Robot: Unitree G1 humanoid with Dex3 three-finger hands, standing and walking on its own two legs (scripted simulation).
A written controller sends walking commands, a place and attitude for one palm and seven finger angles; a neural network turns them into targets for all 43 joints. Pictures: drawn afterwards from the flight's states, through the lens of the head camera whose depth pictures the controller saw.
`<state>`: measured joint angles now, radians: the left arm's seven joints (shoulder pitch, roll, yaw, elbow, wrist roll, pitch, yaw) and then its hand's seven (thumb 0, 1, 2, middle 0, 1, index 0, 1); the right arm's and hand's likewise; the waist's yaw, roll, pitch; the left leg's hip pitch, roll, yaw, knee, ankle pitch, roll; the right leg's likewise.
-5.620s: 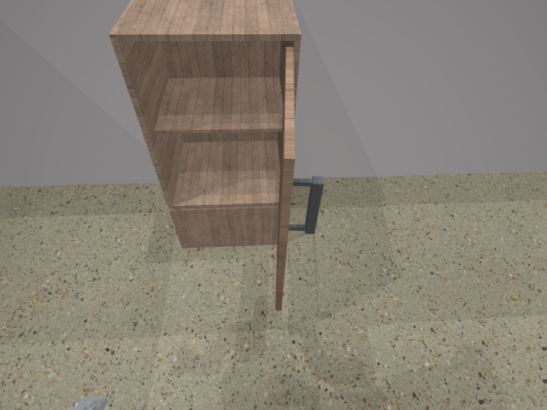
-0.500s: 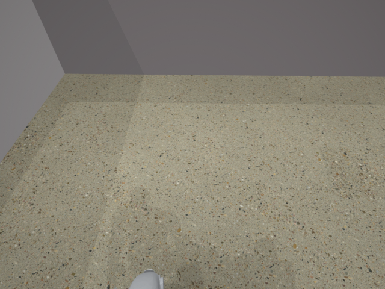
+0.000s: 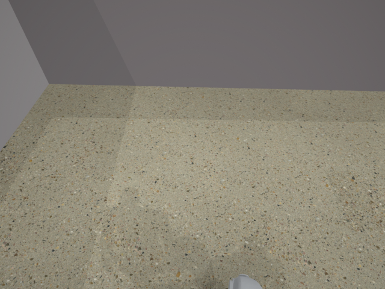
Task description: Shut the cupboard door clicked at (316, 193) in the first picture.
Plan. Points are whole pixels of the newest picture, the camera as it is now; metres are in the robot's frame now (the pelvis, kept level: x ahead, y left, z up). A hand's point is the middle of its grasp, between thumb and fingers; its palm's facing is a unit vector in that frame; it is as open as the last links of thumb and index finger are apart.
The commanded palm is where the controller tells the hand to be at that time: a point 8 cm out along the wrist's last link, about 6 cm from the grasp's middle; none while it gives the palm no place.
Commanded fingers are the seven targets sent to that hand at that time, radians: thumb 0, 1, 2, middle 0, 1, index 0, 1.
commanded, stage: walk around to get in front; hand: left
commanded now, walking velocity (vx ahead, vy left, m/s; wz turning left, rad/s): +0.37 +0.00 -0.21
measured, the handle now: out of the picture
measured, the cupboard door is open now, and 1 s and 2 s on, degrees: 85 85 85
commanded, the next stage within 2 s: walk to a spot facing it in 0.22 s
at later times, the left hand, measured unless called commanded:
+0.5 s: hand (151, 253) +0.24 +0.12 -0.17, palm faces +0.05 -0.98 -0.21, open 7.2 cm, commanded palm none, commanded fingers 0.00 0.90 0.90 -0.20 -0.30 -0.20 -0.30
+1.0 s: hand (123, 225) +0.31 +0.22 -0.17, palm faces +0.33 -0.91 -0.24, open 7.4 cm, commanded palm none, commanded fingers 0.00 0.90 0.90 -0.20 -0.30 -0.20 -0.30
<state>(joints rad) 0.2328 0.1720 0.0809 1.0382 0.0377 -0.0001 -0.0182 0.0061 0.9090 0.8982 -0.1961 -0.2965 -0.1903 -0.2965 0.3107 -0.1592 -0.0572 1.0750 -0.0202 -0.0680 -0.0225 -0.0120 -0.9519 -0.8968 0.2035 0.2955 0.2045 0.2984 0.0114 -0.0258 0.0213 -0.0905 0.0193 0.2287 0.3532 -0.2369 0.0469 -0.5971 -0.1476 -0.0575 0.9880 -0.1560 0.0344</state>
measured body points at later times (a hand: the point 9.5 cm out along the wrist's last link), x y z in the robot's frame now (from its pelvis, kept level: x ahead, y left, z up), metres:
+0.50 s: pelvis +0.20 -0.06 +0.00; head +0.21 -0.07 +0.45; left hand +0.24 +0.17 -0.15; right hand +0.23 -0.29 -0.16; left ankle +0.27 +0.07 -0.69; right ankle +0.19 -0.15 -0.74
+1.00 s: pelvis +0.27 -0.02 -0.01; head +0.30 +0.01 +0.44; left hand +0.29 +0.26 -0.15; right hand +0.43 -0.23 -0.14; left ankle +0.32 +0.06 -0.74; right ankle +0.31 -0.20 -0.68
